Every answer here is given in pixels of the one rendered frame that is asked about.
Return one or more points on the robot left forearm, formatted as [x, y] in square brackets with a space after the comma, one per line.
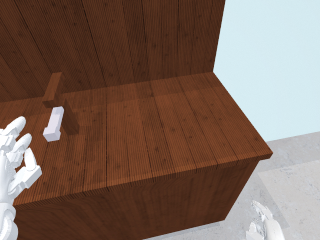
[8, 229]

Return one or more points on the left robot hand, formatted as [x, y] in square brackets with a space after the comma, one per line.
[11, 156]

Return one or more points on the counter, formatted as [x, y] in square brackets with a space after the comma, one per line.
[151, 142]

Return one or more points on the right robot hand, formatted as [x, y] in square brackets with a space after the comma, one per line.
[269, 229]

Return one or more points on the tap lever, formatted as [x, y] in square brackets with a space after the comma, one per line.
[52, 131]

